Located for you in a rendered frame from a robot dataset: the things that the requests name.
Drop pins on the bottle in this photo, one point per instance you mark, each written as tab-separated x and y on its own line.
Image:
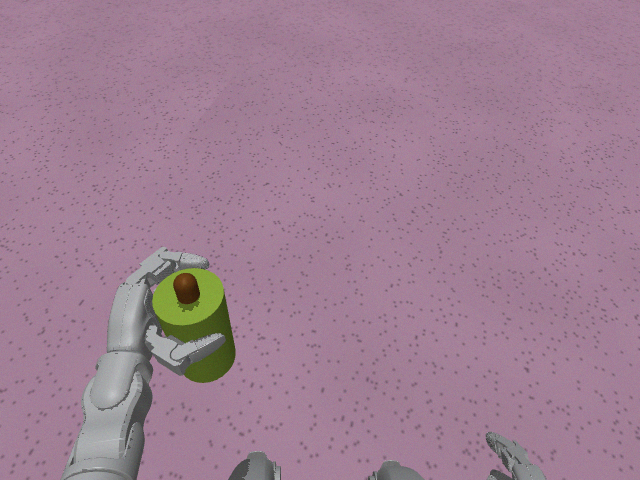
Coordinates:
191	304

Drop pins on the left robot hand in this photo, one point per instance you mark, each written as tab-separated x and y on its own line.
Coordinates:
133	324

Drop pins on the left robot arm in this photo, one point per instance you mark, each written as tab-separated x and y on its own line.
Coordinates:
115	403

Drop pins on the right robot hand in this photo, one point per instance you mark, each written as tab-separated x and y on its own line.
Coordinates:
514	458

